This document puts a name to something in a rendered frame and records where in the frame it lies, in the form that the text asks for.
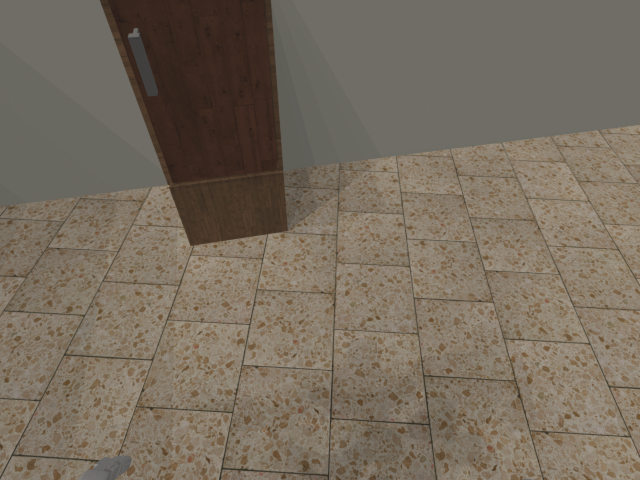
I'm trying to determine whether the handle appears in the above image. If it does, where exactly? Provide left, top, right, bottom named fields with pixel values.
left=128, top=28, right=158, bottom=96

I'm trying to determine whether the robot left hand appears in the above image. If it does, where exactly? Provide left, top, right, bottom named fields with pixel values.
left=78, top=456, right=131, bottom=480

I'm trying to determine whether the cupboard door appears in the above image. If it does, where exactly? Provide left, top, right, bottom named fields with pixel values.
left=108, top=0, right=278, bottom=183

